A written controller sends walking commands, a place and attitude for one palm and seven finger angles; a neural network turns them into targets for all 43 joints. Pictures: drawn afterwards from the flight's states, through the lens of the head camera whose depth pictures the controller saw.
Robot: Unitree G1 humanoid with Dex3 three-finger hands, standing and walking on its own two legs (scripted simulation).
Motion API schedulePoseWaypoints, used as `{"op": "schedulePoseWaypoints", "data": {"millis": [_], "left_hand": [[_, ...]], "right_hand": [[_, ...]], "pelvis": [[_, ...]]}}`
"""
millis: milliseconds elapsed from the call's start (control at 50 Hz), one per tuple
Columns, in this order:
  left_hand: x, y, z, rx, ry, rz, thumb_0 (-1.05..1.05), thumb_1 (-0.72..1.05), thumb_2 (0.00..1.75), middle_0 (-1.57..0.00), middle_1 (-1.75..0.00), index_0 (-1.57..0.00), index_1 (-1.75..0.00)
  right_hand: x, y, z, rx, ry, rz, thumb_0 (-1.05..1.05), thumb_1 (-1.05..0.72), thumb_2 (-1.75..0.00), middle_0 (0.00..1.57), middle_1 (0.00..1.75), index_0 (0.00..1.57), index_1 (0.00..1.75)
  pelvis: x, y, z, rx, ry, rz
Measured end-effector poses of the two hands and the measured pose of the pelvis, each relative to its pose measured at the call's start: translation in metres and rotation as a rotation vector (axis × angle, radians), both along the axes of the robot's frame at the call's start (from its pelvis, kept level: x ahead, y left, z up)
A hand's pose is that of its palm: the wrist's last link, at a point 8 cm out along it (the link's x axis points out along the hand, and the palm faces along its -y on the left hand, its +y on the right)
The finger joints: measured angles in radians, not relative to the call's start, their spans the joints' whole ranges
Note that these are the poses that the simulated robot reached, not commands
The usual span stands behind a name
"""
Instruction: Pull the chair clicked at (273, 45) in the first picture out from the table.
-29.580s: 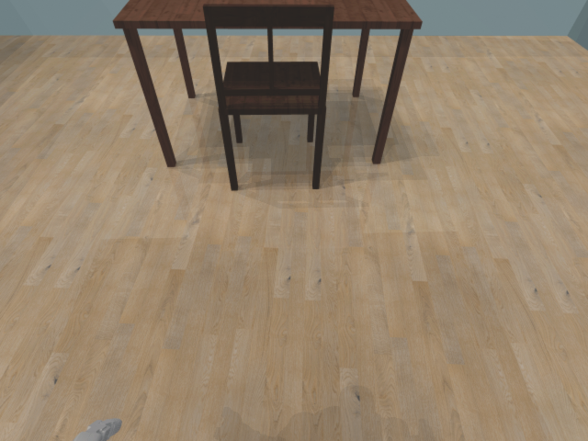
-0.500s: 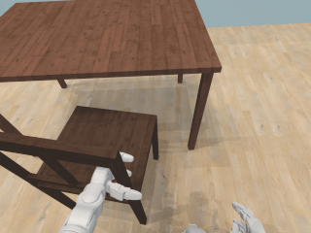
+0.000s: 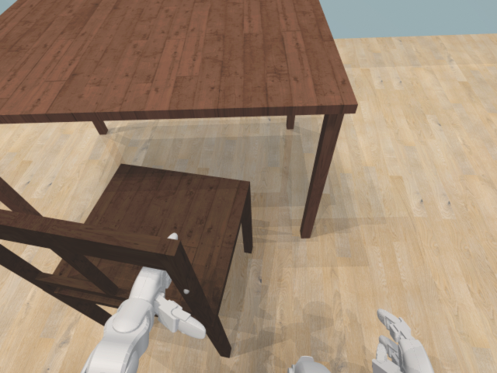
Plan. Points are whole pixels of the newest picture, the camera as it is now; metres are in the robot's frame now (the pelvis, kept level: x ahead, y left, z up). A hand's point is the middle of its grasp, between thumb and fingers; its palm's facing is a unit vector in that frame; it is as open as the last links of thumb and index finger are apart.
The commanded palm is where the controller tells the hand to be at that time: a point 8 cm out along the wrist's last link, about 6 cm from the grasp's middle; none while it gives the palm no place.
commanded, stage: draw the fingers out of the gap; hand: left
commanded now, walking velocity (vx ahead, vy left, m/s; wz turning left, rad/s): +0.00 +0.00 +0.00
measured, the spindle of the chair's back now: (89, 270) +0.32 +0.31 -0.07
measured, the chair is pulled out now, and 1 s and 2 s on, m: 0.23 0.23 0.23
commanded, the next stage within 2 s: draw the hand back to the body in 0.70 s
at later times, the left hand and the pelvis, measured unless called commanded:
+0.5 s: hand (172, 348) +0.18 +0.12 -0.03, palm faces -0.15 -0.98 -0.08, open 17.5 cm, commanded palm +0.16 +0.17 -0.01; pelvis +0.01 +0.02 -0.01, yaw +1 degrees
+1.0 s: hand (146, 360) +0.16 +0.14 +0.02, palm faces +0.05 -1.00 +0.01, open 17.5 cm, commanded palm +0.11 +0.19 +0.02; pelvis -0.01 +0.02 -0.04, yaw +0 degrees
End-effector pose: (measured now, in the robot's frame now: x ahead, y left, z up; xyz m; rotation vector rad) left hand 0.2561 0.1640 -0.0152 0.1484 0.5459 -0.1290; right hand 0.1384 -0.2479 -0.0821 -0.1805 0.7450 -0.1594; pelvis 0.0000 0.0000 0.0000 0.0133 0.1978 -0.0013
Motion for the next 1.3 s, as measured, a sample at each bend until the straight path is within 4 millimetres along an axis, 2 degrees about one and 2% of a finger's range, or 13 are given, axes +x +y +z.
{"op": "schedulePoseWaypoints", "data": {"millis": [100,300,540,800,860,940,1040,1100,1140,1200,1300], "left_hand": [[-0.014,0.007,-0.002,-0.008,0.015,0.005,-0.01,-0.53,0.21,-0.01,-0.02,-0.01,-0.01],[-0.064,0.011,-0.003,-0.011,0.038,0.008,-0.01,-0.54,0.21,0.00,0.00,0.00,0.00],[-0.093,0.011,0.005,-0.025,0.012,0.010,-0.01,-0.54,0.21,0.00,0.00,0.00,0.00],[-0.135,0.013,0.007,-0.030,0.042,0.028,-0.01,-0.54,0.21,0.00,0.00,0.00,0.00],[-0.138,0.011,0.009,-0.066,0.019,0.044,-0.01,-0.54,0.21,0.00,0.00,0.00,0.00],[-0.130,0.017,0.021,-0.148,-0.159,0.140,-0.01,-0.54,0.20,0.00,0.00,-0.01,0.00],[-0.117,0.037,0.052,-0.114,-0.445,0.203,-0.01,-0.54,0.20,0.00,0.00,-0.01,0.00],[-0.114,0.039,0.068,-0.094,-0.573,0.173,-0.01,-0.54,0.20,0.00,0.00,0.00,0.00],[-0.113,0.036,0.071,-0.090,-0.575,0.133,-0.01,-0.54,0.20,0.00,0.00,0.00,0.00],[-0.114,0.035,0.069,-0.078,-0.489,0.084,-0.01,-0.54,0.20,0.00,0.00,0.00,0.00],[-0.118,0.054,0.083,-0.041,-0.437,0.138,-0.02,-0.53,0.21,-0.01,-0.01,-0.01,0.00]], "right_hand": [[0.006,0.004,0.004,0.002,-0.024,0.002,0.01,-0.90,-0.90,0.20,0.30,0.20,0.29],[0.023,0.023,0.011,0.000,-0.104,0.034,0.01,-0.90,-0.90,0.20,0.30,0.20,0.29],[0.032,0.047,0.017,0.014,-0.171,0.042,0.01,-0.90,-0.90,0.21,0.30,0.20,0.30],[0.032,0.052,0.018,-0.002,-0.207,0.035,0.01,-0.90,-0.90,0.21,0.30,0.20,0.30],[0.031,0.052,0.017,-0.005,-0.214,0.034,0.01,-0.90,-0.90,0.21,0.30,0.20,0.30],[0.029,0.052,0.009,-0.014,-0.216,0.050,0.01,-0.90,-0.90,0.21,0.30,0.20,0.30],[0.024,0.051,-0.009,0.008,-0.180,0.069,0.01,-0.90,-0.90,0.20,0.30,0.20,0.30],[0.022,0.050,-0.021,0.034,-0.155,0.072,0.01,-0.90,-0.90,0.20,0.30,0.20,0.30],[0.021,0.049,-0.026,0.052,-0.138,0.063,0.01,-0.90,-0.90,0.20,0.30,0.20,0.30],[0.019,0.048,-0.026,0.072,-0.124,0.037,0.01,-0.90,-0.90,0.21,0.30,0.20,0.30],[0.022,0.041,-0.013,0.067,-0.138,-0.004,0.01,-0.90,-0.90,0.21,0.30,0.20,0.30]], "pelvis": [[0.004,0.002,-0.001,-0.004,0.005,-0.001],[0.007,0.012,-0.005,-0.017,0.001,0.013],[0.007,0.024,-0.011,-0.027,-0.001,0.013],[0.003,0.029,-0.019,-0.035,0.004,0.013],[0.001,0.029,-0.022,-0.035,0.008,0.012],[-0.004,0.026,-0.030,-0.035,0.026,0.011],[-0.009,0.022,-0.039,-0.037,0.042,0.011],[-0.012,0.020,-0.044,-0.036,0.047,0.008],[-0.014,0.019,-0.044,-0.034,0.042,0.005],[-0.013,0.017,-0.039,-0.030,0.029,0.004],[-0.009,0.012,-0.027,-0.029,0.010,0.006]]}}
